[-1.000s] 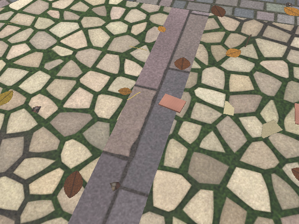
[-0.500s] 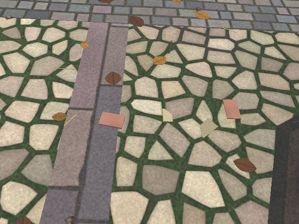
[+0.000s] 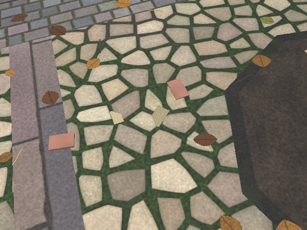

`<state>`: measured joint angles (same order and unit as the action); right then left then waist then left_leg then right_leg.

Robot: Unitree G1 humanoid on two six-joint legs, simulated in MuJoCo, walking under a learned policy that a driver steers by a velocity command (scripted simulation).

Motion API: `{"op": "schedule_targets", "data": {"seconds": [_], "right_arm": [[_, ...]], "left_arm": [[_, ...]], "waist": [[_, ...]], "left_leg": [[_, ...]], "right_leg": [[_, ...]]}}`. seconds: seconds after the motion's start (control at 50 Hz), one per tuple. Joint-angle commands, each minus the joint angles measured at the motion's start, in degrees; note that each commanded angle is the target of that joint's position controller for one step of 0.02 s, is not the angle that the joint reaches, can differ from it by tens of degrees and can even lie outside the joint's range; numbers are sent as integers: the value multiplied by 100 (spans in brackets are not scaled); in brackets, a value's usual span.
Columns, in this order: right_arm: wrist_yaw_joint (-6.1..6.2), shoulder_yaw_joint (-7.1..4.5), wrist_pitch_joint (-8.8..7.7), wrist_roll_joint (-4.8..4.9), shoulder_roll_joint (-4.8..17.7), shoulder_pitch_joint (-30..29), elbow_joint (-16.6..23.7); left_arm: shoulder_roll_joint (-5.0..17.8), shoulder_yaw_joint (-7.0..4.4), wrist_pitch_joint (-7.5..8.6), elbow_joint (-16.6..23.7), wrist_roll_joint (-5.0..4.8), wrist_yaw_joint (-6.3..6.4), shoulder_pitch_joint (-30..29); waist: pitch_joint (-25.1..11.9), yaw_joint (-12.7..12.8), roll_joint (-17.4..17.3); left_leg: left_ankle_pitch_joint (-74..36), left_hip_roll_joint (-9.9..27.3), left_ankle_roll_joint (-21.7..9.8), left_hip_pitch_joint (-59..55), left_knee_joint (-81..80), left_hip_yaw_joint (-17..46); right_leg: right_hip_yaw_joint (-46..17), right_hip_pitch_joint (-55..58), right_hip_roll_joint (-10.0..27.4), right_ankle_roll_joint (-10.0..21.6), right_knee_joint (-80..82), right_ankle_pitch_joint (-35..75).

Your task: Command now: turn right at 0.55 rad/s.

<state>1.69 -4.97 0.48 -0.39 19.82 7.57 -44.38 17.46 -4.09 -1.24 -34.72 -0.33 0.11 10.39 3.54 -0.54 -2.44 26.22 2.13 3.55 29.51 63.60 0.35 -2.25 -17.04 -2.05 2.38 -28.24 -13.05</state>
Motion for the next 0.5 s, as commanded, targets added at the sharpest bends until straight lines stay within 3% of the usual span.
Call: {"op": "schedule_targets", "data": {"seconds": [0.02, 0.1, 0.22, 0.26, 0.28, 0.3, 0.32, 0.34, 0.36, 0.38, 0.42, 0.5], "right_arm": [[25, -140, -71, -6, 508, 133, 379], [-3, -33, -55, 19, 285, -12, 459], [-82, -2, -98, 68, 303, -89, 598], [-119, 18, -144, 69, 214, 61, 586], [-144, 43, -180, 35, 135, 220, 545], [-144, 46, -212, -56, 238, 293, 564], [-110, -19, -219, -135, 649, 385, 643], [-130, 11, -212, -138, 618, 86, 557], [-163, 110, -232, -91, 229, -189, 680], [-176, 130, -250, -84, 157, -183, 672], [-177, 117, -303, -56, 273, -103, 678], [-122, 167, -314, -44, 183, 145, 667]], "left_arm": [[883, -220, 101, 444, 20, 95, -259], [840, -182, 90, 344, 37, 150, -138], [834, -113, 45, 202, 78, 63, -161], [708, -43, 44, 152, 37, 45, -284], [606, 5, 46, 113, 4, 48, -320], [461, 60, 84, 48, 40, 53, -123], [340, 98, 132, 26, 165, 49, 130], [289, 79, 150, 1, 137, 49, 340], [464, 60, 136, -65, 191, 68, 212], [526, 23, 114, -65, 175, 73, 11], [502, 11, 34, -86, 147, 84, -98], [350, 25, 61, -194, 103, 65, -19]], "waist": [[-934, -94, 945], [-912, 68, 1005], [-671, 221, 1079], [-671, 68, 1002], [-680, -85, 908], [-779, -56, 701], [-955, 160, -60], [-883, 500, -873], [-781, 390, -736], [-691, 268, -654], [-503, 135, -405], [-484, 42, -21]], "left_leg": [[-579, -31, 68, 387, 119, 258], [-751, -17, 149, 114, -1026, 248], [-488, -70, 18, -735, -2226, 163], [-851, -107, -83, -1195, -3074, 104], [-1597, -127, -167, -1684, -3927, 51], [-2423, 141, -282, -2245, -4245, 341], [-3717, 905, -564, -2668, -4149, 995], [-3399, 1198, -1131, -2062, -4152, 1314], [-2638, 1062, -1202, -1735, -4299, 1278], [-2038, 771, -971, -1715, -4263, 1037], [-1623, 483, -680, -1684, -4145, 740], [-1702, 301, -586, -1782, -3904, 511]], "right_leg": [[-1383, 901, 1326, 1126, 869, 2453], [-1393, 955, 1273, 1121, 832, 2009], [-1764, 529, 1307, 1161, 721, 1404], [-1810, 481, 1208, 1038, 527, 1501], [-1742, 350, 1072, 862, 428, 1432], [-1678, 145, 876, 562, 347, 1059], [-1255, -112, 427, 216, -216, 231], [-637, 61, 41, -55, -197, -638], [-590, 392, 168, -218, -70, -468], [-582, 408, 142, -213, -22, -167], [-689, 315, 166, -124, 29, 267], [-798, 283, 230, -49, 108, 611]]}}
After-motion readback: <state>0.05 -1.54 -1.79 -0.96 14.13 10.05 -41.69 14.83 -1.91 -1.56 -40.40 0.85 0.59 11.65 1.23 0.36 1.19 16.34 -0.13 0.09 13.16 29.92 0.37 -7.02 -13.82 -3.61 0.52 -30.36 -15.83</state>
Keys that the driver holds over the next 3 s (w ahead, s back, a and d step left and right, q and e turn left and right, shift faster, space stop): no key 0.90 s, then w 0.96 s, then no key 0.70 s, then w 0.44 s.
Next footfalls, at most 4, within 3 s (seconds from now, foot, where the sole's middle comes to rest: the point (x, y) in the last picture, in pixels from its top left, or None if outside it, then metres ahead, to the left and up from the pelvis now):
0.30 left None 0.07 0.14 -0.78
1.66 left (153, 215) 0.50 0.08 -0.78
2.14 right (202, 167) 0.71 -0.15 -0.78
2.44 left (149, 179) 0.66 0.10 -0.78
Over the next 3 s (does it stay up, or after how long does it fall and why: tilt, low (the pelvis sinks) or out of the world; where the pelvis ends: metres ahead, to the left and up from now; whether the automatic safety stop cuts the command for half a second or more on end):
stays up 0.75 -0.06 0.01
